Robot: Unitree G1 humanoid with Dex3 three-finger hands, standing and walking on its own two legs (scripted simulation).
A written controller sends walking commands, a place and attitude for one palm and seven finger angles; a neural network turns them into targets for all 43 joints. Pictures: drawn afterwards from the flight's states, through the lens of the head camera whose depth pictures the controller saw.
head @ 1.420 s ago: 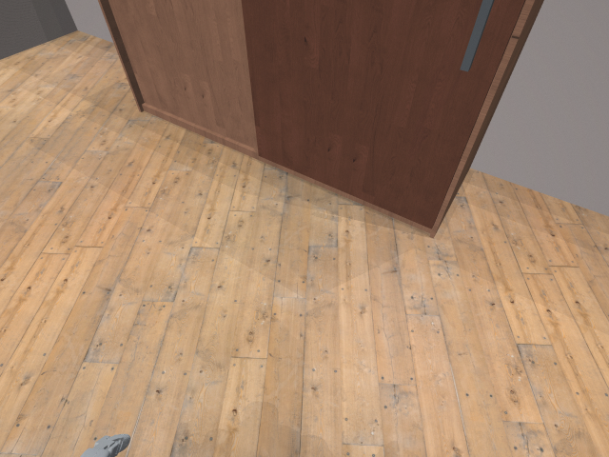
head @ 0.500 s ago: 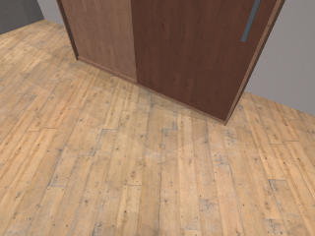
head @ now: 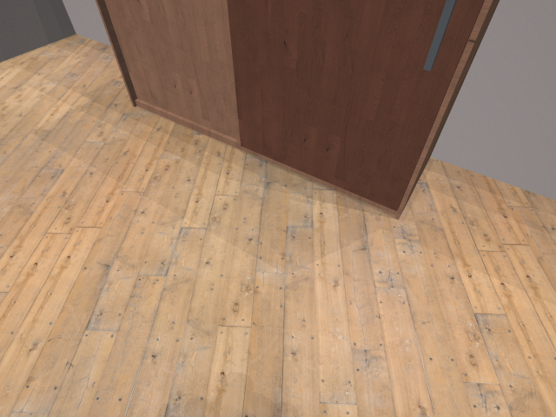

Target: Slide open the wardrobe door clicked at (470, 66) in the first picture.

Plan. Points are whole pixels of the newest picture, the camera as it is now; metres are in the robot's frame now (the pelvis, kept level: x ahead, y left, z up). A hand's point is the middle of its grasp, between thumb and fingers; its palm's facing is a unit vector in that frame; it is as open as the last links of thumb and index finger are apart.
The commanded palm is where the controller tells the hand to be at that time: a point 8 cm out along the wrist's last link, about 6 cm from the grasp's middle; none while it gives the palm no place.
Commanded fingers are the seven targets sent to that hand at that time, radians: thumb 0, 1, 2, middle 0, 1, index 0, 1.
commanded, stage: look at it before walking up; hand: right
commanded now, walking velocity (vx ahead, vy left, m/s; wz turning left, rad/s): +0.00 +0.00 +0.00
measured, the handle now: (445, 19) +1.15 -0.44 +0.11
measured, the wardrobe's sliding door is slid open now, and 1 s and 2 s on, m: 0.00 0.00 0.00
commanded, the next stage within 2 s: walk to a spot facing it in 0.12 s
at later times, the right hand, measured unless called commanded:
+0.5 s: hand out of the picture +0.04 -0.21 -0.19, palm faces -0.01 +0.98 -0.20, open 7.4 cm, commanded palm none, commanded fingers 0.00 -0.90 -0.90 0.20 0.30 0.20 0.30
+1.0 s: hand (356, 308) +0.37 -0.14 -0.19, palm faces -0.16 +0.96 -0.23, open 7.3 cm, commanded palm none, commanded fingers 0.00 -0.90 -0.90 0.20 0.30 0.20 0.30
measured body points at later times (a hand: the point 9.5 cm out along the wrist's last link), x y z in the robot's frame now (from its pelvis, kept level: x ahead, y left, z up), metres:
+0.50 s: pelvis +0.05 -0.01 -0.02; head +0.04 -0.02 +0.43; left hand +0.06 +0.25 -0.16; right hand +0.04 -0.26 -0.17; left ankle +0.00 +0.12 -0.75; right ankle +0.00 -0.12 -0.75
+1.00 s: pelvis +0.23 +0.03 -0.04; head +0.26 +0.04 +0.41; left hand +0.06 +0.21 -0.18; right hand +0.38 -0.20 -0.17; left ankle +0.31 +0.11 -0.75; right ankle +0.08 -0.11 -0.65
